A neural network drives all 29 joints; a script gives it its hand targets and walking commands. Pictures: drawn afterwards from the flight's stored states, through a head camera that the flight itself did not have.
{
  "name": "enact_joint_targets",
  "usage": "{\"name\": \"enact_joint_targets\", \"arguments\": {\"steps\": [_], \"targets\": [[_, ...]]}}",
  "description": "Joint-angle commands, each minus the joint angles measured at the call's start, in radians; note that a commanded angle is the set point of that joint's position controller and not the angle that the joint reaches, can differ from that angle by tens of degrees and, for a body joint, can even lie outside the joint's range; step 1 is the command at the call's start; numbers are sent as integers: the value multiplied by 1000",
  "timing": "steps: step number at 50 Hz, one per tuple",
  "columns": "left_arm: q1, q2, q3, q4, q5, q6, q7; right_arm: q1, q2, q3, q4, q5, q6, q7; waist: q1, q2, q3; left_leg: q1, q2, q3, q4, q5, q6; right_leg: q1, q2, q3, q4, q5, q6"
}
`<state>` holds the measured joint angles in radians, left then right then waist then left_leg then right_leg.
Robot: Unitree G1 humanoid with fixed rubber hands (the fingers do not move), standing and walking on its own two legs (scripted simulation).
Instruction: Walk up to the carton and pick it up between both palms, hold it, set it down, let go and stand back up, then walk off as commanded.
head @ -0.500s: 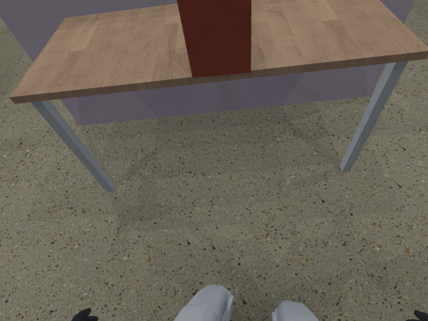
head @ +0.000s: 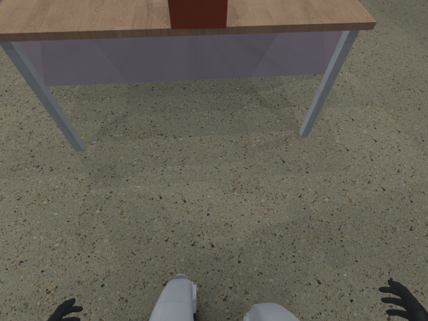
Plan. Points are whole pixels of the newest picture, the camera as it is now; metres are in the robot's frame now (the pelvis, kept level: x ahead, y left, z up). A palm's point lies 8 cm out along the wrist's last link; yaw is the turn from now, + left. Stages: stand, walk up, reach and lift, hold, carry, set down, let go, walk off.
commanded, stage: walk off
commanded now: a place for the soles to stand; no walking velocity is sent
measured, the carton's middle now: out of the picture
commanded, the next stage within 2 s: stand in 0.88 s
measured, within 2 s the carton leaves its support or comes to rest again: neither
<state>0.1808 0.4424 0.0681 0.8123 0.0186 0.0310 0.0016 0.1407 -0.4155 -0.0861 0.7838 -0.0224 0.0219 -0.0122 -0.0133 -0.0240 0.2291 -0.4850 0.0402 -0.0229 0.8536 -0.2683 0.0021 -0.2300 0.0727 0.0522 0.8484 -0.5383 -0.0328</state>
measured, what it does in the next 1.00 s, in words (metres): steps on the spot: left foot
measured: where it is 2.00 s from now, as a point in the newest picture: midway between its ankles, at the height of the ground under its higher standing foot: outside the picture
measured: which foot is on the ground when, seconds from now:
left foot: down 0.00-0.00, up 0.02-0.20, down 0.22-1.00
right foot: down 0.00-1.00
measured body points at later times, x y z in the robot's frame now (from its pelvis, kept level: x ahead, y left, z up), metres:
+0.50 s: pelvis -0.06 +0.00 +0.03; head -0.07 -0.01 +0.47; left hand +0.02 +0.32 -0.08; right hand +0.03 -0.30 -0.10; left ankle -0.01 +0.13 -0.69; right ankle -0.02 -0.12 -0.69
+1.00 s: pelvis -0.03 +0.00 +0.04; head -0.02 +0.02 +0.49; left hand +0.07 +0.30 -0.09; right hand +0.07 -0.30 -0.07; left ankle -0.01 +0.13 -0.69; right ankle -0.02 -0.12 -0.69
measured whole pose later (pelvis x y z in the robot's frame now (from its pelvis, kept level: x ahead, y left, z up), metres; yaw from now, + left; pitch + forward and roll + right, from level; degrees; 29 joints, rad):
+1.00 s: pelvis -0.03 +0.00 +0.04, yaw +3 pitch -4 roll -1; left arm 0.10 0.37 0.02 1.00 -0.01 -0.03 -0.01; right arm 0.12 -0.34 -0.02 1.04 0.00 -0.04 0.00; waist -0.01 -0.03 0.09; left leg -0.22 -0.02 -0.09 0.54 -0.25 -0.01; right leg -0.18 0.03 0.03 0.52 -0.27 -0.01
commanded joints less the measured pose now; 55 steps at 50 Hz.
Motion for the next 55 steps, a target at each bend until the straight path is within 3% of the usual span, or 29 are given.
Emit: {"name": "enact_joint_targets", "arguments": {"steps": [1,2,3,4,5,8,10,11,13,14,15,17,18,20,22,23,26,28,30,37,39,42,44,45,46,48,51,53,55], "targets": [[62,302,76,-48,11,-40,10,-64,-185,-53,-47,3,-8,-21,52,-116,-139,-128,-153,-110,130,-354,19,-185,-446,739,-625,-281,-197],[-18,320,83,-62,18,-38,16,-85,-228,-75,-27,11,-17,-30,38,-53,-31,4,-104,-224,276,-319,33,-415,-501,764,-648,-296,-282],[-71,290,74,-73,20,-53,24,-41,-228,-74,-1,25,-21,-21,-8,31,12,65,-86,-254,317,-270,44,-427,-490,632,-600,-153,-265],[-96,229,56,-78,15,-67,24,33,-208,-60,16,28,-27,-8,-27,55,-8,37,-109,-243,285,-185,39,-277,-404,482,-537,10,-216],[-109,195,54,-75,12,-69,29,106,-215,-57,45,39,-35,-5,-25,29,-56,26,-105,-153,216,-140,27,-169,-348,340,-474,137,-197],[-63,183,61,-78,18,-72,20,91,-203,-49,30,34,-52,-4,-4,-89,-93,52,-69,-99,84,-189,11,-114,-305,319,-442,177,-167],[-61,186,42,-56,15,-58,8,128,-164,-29,50,29,-70,-2,-31,-123,-164,259,-56,-48,-296,-158,42,-131,-262,205,-353,220,-135],[-66,148,29,-33,11,-50,9,138,-158,-32,60,21,-81,-8,-45,-136,-152,309,-66,-97,-440,-100,53,-134,-239,171,-278,317,-99],[23,69,13,-16,-16,-50,4,62,-260,-41,63,-1,-104,-19,19,133,-134,360,208,-608,-528,-34,145,-346,-65,2,25,75,8],[21,154,43,-19,-5,-66,10,89,-317,-55,89,5,-96,-5,-2,119,-136,193,281,-677,-507,-280,292,-252,-77,1,28,-79,1],[-16,179,53,-16,-1,-73,6,60,-316,-47,87,1,-90,-5,12,59,-85,-4,254,-642,-478,-348,294,-89,-114,47,-46,-38,-15],[27,165,54,18,-1,-84,0,-11,-229,-16,58,-4,-88,-2,49,13,-92,-84,82,-399,-402,-329,160,7,-106,88,-238,-11,-47],[31,166,52,31,3,-81,-3,-31,-201,-9,64,5,-83,-2,41,-21,-54,-35,-7,-243,-340,-296,98,-61,-150,181,-401,-37,-58],[-25,190,50,20,7,-76,-9,20,-180,-13,80,15,-85,5,-1,17,-124,77,-52,-160,-303,-329,63,-120,-219,298,-495,-202,-105],[-46,188,47,16,1,-84,-9,38,-195,-18,116,14,-83,12,-1,27,-121,47,-46,-160,-292,-285,65,-91,-245,343,-561,-368,-100],[-78,179,43,16,1,-82,-13,54,-188,-9,125,17,-84,10,-18,-4,-100,70,-28,-168,-342,-249,69,-114,-222,287,-548,-351,-88],[-118,141,35,20,-7,-84,-11,20,-186,-8,131,10,-93,6,-25,5,-131,187,20,-227,-445,-222,93,-146,-148,154,-452,-72,-45],[-105,131,37,41,-5,-82,-13,48,-197,-9,146,3,-93,7,-14,-4,-114,116,45,-287,-483,-296,111,-89,-122,97,-398,-19,-22],[-82,136,40,33,1,-86,-14,-13,-182,-3,133,1,-89,8,6,-46,-105,65,23,-241,-452,-289,91,-40,-140,142,-454,-72,-42],[-77,141,25,54,1,-88,-13,-14,-162,-4,138,8,-87,7,-4,59,-155,164,8,-173,-408,-151,73,-40,-179,164,-512,22,-41],[-93,152,27,59,5,-91,-12,-7,-150,5,146,12,-85,11,-8,-9,-170,167,-26,-134,-363,-85,63,-17,-229,217,-555,31,-65],[-135,150,24,44,-3,-87,-7,8,-165,-2,155,14,-93,6,-22,63,-195,245,13,-170,-417,56,68,-26,-178,106,-453,218,-41],[-129,138,18,57,-4,-91,-7,-17,-171,-6,155,12,-88,9,-5,27,-210,247,22,-169,-402,110,65,-1,-171,97,-443,267,-42],[-110,120,3,100,-28,-85,-5,-88,-158,18,176,7,-79,10,24,120,-244,274,40,-166,-424,197,50,37,-165,85,-442,399,-15],[-101,151,8,105,-32,-91,-1,-74,-140,23,175,23,-79,10,23,64,-271,296,51,-188,-435,248,51,45,-169,77,-428,441,-14],[-110,121,-2,132,-38,-79,-1,-63,-161,29,191,25,-79,6,9,93,-298,311,55,-168,-426,309,49,97,-161,76,-440,508,-4],[-147,123,-9,162,-36,-79,-3,-102,-181,37,225,30,-67,2,29,40,-278,313,49,-136,-453,334,38,136,-168,63,-453,549,-1],[-148,129,-19,184,-36,-75,1,-127,-185,33,241,23,-59,-5,28,103,-305,352,60,-126,-444,424,42,153,-177,65,-464,615,0],[-157,110,-25,206,-29,-74,10,-94,-155,47,249,31,-69,1,13,25,-304,381,63,-140,-469,424,27,154,-178,61,-462,624,-4]]}}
